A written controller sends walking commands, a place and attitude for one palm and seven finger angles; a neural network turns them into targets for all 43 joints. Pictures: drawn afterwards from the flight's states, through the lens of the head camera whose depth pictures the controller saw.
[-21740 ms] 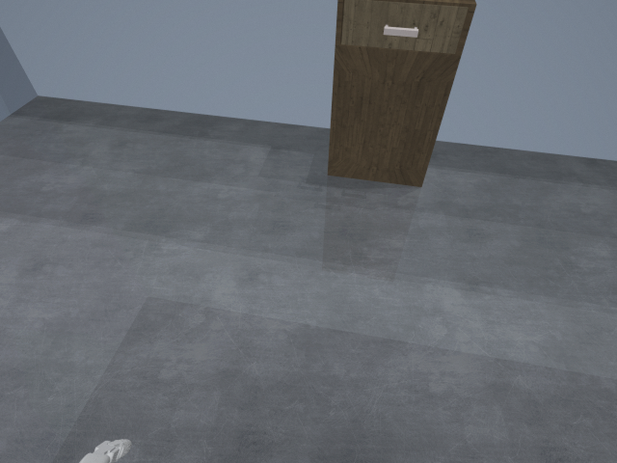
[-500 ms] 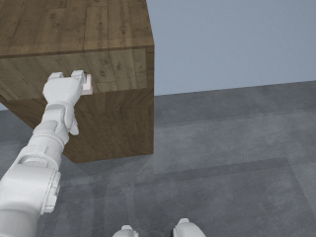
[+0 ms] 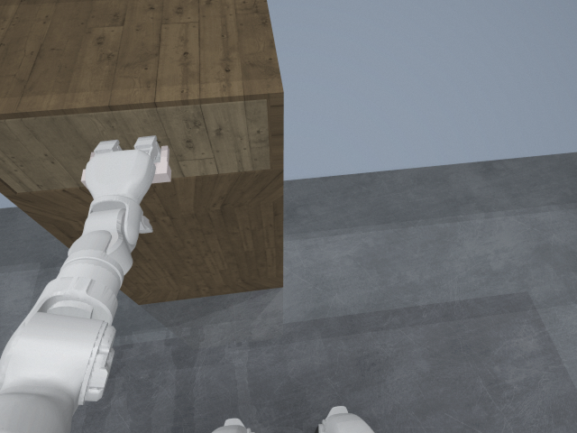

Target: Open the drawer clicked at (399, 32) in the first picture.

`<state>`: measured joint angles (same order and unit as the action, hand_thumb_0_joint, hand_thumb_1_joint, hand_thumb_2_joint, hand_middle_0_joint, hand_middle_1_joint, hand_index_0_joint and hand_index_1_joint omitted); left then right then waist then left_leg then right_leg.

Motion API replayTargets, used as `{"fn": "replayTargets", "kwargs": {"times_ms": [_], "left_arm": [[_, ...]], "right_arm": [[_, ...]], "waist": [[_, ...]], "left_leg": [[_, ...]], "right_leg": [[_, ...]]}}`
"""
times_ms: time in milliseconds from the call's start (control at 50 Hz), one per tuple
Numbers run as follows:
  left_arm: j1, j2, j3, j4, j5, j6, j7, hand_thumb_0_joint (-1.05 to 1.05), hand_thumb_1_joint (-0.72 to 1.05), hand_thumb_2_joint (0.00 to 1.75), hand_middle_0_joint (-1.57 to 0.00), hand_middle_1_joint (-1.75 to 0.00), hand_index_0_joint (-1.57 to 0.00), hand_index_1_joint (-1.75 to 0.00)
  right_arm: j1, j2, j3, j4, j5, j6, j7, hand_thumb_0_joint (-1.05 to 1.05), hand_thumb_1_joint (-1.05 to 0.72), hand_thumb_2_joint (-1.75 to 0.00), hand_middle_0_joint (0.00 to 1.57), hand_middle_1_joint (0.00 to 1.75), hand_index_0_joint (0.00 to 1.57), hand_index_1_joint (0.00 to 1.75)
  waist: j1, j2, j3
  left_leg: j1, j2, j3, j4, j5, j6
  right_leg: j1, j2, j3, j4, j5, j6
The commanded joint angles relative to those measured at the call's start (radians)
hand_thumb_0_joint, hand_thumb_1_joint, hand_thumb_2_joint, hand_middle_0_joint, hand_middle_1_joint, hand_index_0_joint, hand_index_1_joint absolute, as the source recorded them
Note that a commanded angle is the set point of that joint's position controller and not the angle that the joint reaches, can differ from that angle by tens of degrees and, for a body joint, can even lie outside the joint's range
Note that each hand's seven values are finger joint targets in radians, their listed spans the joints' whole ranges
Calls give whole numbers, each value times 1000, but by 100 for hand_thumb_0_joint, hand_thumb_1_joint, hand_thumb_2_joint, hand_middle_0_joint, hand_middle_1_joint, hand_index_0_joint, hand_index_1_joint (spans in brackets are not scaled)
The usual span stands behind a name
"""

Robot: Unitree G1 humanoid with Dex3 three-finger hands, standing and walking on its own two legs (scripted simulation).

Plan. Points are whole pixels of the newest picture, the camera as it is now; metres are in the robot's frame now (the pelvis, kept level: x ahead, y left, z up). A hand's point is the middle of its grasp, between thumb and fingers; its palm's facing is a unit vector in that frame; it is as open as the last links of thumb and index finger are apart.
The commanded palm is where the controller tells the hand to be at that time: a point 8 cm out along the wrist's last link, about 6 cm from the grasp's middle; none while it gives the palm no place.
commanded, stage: close the thumb around the handle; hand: left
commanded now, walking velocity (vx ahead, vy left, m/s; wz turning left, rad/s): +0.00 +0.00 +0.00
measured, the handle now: (129, 165) +0.51 +0.23 +0.02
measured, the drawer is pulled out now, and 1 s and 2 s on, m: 0.00 0.03 0.16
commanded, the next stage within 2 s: pull the drawer open in 0.42 s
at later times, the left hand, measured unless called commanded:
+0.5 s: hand (128, 201) +0.46 +0.23 +0.00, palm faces -0.05 -0.02 -1.00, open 5.6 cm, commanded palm +0.44 +0.23 +0.05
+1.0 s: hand (126, 218) +0.43 +0.23 +0.00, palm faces -0.02 -0.05 -1.00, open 5.7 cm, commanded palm +0.39 +0.23 +0.05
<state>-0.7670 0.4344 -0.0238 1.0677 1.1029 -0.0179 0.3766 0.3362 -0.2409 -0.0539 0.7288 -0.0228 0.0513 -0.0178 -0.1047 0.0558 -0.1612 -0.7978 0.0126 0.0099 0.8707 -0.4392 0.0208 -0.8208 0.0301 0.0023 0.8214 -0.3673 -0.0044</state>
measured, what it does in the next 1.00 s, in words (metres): stands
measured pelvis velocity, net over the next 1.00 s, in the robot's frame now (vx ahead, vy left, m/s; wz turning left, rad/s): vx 0.01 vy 0.01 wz -0.02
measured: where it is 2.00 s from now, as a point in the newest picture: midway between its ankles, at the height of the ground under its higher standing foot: outside the picture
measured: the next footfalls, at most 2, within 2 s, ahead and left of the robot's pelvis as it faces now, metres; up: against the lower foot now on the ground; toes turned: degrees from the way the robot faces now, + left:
none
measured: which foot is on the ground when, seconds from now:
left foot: down 0.00-1.00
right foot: down 0.00-1.00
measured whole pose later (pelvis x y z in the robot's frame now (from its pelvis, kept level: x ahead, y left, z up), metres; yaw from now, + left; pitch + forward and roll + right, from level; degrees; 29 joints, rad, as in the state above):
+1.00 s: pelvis +0.01 +0.01 +0.01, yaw -1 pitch +19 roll -2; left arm -0.50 0.39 -0.03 0.81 1.08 -0.01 0.41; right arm 0.32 -0.24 -0.07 0.70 -0.01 0.08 0.00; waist -0.06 0.06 -0.17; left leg -0.70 0.01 0.03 0.83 -0.45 0.03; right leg -0.73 0.03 0.03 0.77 -0.37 0.01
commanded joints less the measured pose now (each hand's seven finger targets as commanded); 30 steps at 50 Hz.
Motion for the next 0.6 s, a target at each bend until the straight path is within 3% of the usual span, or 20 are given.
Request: {"fn": "replayTargets", "kwargs": {"times_ms": [0, 60, 100, 140, 200, 260, 280, 300, 340, 380, 440, 480, 520, 560, 580], "left_arm": [[-337, 254, 67, -172, 2, -19, 41, 0, 34, 66, -36, -129, -36, -129], [-326, 272, 88, -199, 8, -33, 53, 0, 51, 73, -37, -131, -37, -131], [-326, 250, 80, -235, 9, -42, 63, 0, 62, 78, -38, -132, -38, -132], [-346, 246, 82, -258, 5, -47, 70, 0, 73, 83, -39, -133, -39, -133], [-319, 254, 86, -231, 8, -31, 80, 0, 90, 90, -40, -135, -40, -135], [-339, 241, 66, -209, 8, -18, 79, 0, 90, 90, -40, -135, -40, -135], [-353, 254, 71, -205, 6, -12, 78, 0, 90, 90, -40, -135, -40, -135], [-363, 243, 62, -220, 5, -13, 76, 0, 90, 90, -40, -135, -40, -135], [-342, 282, 92, -208, -6, -7, 66, 0, 90, 90, -40, -135, -40, -135], [-372, 226, 41, -195, -7, -8, 58, 0, 90, 90, -40, -135, -40, -135], [-376, 278, 75, -185, -12, -12, 51, 0, 90, 90, -40, -135, -40, -135], [-390, 254, 50, -171, -4, -14, 47, 0, 90, 90, -40, -135, -40, -135], [-364, 256, 56, -156, -4, -16, 46, 0, 90, 90, -40, -135, -40, -135], [-318, 270, 77, -174, -9, -29, 43, 0, 90, 90, -40, -135, -40, -135], [-285, 249, 68, -172, -13, -29, 40, 0, 90, 90, -40, -135, -40, -135]], "right_arm": [[129, -164, -55, -55, -1, -12, -16, 0, -90, -90, 20, 30, 20, 30], [130, -163, -60, -59, -3, -13, -14, 0, -90, -90, 20, 30, 20, 30], [126, -159, -64, -62, -5, -15, -11, 0, -90, -90, 20, 30, 20, 30], [130, -159, -70, -55, -7, -14, -8, 0, -90, -90, 20, 30, 20, 30], [124, -162, -70, -52, -5, -11, -7, 0, -90, -90, 20, 30, 20, 30], [123, -164, -70, -45, -3, -9, -6, 0, -90, -90, 20, 30, 20, 30], [126, -166, -68, -41, 1, -7, -7, 0, -90, -90, 20, 30, 20, 30], [125, -165, -67, -48, -2, -10, -8, 0, -90, -90, 20, 30, 20, 30], [122, -171, -64, -47, -1, -2, -7, 0, -90, -90, 20, 30, 20, 30], [123, -163, -65, -48, 3, -6, -10, 0, -90, -90, 20, 30, 20, 30], [119, -172, -59, -50, 2, -4, -14, 0, -90, -90, 20, 30, 20, 30], [125, -168, -59, -49, 3, -5, -17, 0, -90, -90, 20, 30, 20, 30], [124, -169, -57, -50, 3, -6, -16, 0, -90, -90, 20, 30, 20, 30], [123, -168, -58, -59, -1, -6, -17, 0, -90, -90, 20, 30, 20, 30], [117, -166, -58, -65, 2, -3, -16, 0, -90, -90, 20, 30, 20, 30]], "waist": [[6, -15, -383], [14, -12, -418], [18, 10, -443], [8, 16, -454], [8, -11, -429], [-2, 11, -406], [-5, -7, -396], [-3, -3, -418], [9, 11, -427], [-15, 6, -389], [-5, 5, -387], [-17, 2, -375], [-9, -4, -370], [12, -5, -412], [17, -14, -411]], "left_leg": [[212, -29, 3, -67, 440, 22], [216, -29, 6, -59, 463, 22], [234, -29, 7, -52, 490, 19], [255, -25, 1, -41, 528, 18], [236, -26, 6, -46, 499, 19], [235, -29, 6, -54, 463, 18], [233, -27, 2, -58, 457, 18], [234, -31, 5, -57, 463, 20], [241, -32, 1, -61, 471, 17], [241, -30, 3, -64, 437, 19], [225, -32, -3, -72, 417, 19], [225, -30, -2, -70, 405, 20], [216, -31, -1, -71, 388, 20], [226, -32, 2, -70, 417, 21], [226, -32, 4, -73, 411, 20]], "right_leg": [[256, 24, -23, -61, 375, -26], [270, 22, -19, -50, 400, -26], [269, 23, -21, -44, 415, -27], [259, 24, -21, -39, 434, -28], [259, 24, -23, -45, 420, -24], [241, 24, -23, -55, 387, -25], [241, 25, -26, -55, 385, -26], [257, 24, -22, -57, 395, -24], [271, 24, -21, -56, 397, -29], [240, 24, -23, -69, 370, -26], [249, 23, -23, -67, 349, -28], [229, 23, -23, -69, 338, -26], [226, 23, -24, -69, 320, -27], [258, 23, -21, -63, 350, -27], [265, 25, -22, -64, 349, -28]]}}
